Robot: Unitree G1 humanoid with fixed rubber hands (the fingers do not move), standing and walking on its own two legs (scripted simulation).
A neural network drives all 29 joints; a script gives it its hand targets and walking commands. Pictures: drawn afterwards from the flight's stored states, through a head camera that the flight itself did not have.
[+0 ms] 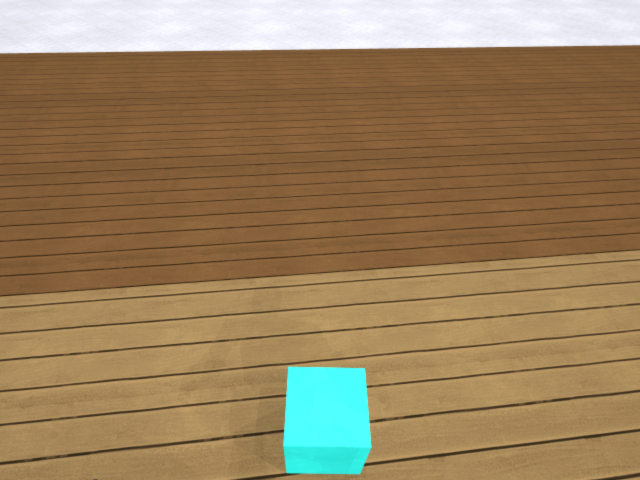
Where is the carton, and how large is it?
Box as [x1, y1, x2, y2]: [283, 367, 370, 473]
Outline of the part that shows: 288,367 283,444 286,472 359,473 370,449 364,368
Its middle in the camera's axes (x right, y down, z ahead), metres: +0.02 +0.50 +1.09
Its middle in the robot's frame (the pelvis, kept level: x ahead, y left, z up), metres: +0.44 -0.03 -0.66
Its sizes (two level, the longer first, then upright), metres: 0.210 0.200 0.250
